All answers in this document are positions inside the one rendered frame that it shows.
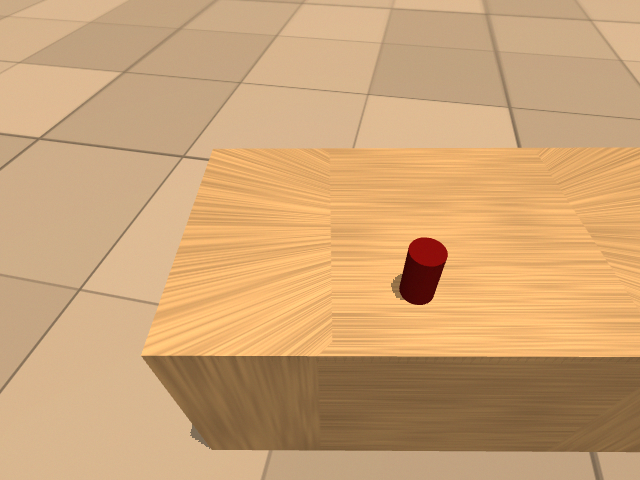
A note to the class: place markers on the can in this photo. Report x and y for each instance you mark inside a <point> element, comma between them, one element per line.
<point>423,267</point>

